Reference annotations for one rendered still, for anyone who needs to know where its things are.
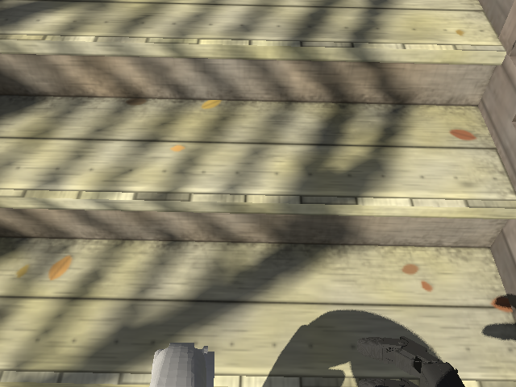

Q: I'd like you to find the left robot thigh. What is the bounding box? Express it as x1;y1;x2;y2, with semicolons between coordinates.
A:
149;343;214;387

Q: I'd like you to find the left robot shin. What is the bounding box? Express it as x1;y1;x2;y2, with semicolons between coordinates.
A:
152;349;164;370

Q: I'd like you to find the robot right hand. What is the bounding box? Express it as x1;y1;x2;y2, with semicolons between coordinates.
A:
357;336;465;387

